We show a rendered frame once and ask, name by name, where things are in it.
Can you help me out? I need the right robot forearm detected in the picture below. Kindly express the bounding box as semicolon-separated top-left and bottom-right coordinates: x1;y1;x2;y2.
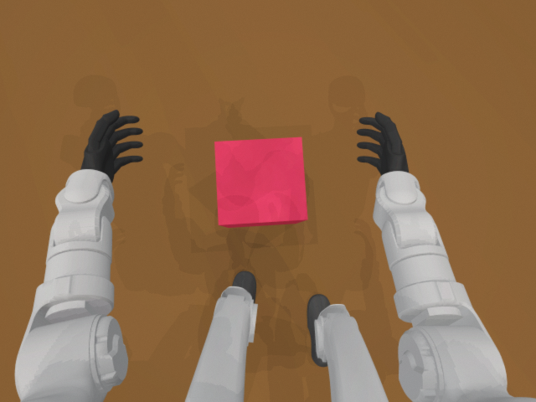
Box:
373;171;508;387

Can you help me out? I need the right robot thigh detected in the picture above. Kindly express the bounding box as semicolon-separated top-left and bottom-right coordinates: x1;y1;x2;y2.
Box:
314;312;389;402

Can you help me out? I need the left robot forearm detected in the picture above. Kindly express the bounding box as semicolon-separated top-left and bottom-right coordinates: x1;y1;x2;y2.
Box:
15;169;115;400

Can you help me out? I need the carton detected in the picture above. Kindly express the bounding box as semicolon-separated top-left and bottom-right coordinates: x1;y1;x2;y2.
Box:
214;137;308;228

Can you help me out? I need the robot right upper arm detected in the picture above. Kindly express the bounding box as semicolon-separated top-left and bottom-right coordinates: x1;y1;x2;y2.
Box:
398;326;536;402

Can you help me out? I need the robot right hand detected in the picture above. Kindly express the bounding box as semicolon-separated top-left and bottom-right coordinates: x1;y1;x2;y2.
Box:
357;112;409;176

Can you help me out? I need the left robot shin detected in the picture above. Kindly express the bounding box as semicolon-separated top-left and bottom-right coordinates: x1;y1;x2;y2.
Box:
214;286;252;311

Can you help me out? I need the robot left hand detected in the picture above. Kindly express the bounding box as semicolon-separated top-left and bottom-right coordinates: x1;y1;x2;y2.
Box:
80;110;143;183

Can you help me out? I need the robot left upper arm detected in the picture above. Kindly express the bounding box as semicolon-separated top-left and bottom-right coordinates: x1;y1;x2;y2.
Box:
18;314;128;402

